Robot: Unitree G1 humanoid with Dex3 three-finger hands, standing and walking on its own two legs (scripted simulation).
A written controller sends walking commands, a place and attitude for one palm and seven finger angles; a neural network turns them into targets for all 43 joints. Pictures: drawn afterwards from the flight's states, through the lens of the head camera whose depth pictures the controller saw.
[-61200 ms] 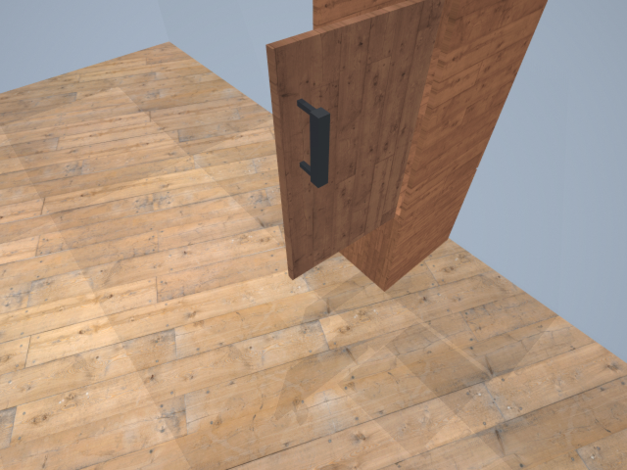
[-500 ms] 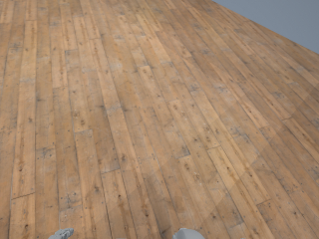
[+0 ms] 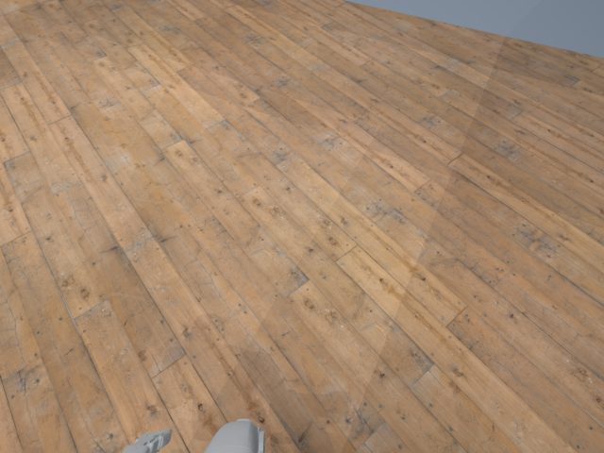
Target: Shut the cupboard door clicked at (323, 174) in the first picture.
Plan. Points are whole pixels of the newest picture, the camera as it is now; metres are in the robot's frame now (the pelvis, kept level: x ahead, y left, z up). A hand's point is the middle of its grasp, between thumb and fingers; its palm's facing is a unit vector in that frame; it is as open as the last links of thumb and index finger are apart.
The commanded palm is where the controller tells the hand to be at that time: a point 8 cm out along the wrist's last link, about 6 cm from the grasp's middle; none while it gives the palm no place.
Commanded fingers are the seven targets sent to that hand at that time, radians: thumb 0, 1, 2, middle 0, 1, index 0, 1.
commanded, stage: turn to face it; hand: left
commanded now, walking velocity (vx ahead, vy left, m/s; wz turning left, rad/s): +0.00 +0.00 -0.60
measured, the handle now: out of the picture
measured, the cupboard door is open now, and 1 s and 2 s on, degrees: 30 30 30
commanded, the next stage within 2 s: none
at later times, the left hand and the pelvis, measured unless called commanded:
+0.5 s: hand (188, 413) +0.19 +0.19 -0.16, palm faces -0.29 -0.93 -0.22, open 7.4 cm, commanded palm none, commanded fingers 0.00 0.90 0.90 -0.20 -0.30 -0.20 -0.30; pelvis +0.02 +0.02 +0.00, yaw -19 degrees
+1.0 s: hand (226, 381) +0.24 +0.14 -0.18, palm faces -0.54 -0.82 -0.18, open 7.4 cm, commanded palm none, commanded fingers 0.00 0.90 0.90 -0.20 -0.30 -0.20 -0.30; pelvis +0.06 +0.02 -0.01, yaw -35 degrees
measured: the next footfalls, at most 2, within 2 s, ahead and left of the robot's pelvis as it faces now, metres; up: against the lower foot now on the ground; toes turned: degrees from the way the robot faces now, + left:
left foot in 0.16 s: +0.07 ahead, +0.14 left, +0.00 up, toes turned -3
right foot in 0.56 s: +0.01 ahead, -0.12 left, +0.00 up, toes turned -25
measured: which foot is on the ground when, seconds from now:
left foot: up 0.00-0.14, down 0.16-0.56, up 0.58-0.90, down 0.92-1.00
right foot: down 0.00-0.16, up 0.18-0.54, down 0.56-0.92, up 0.94-1.00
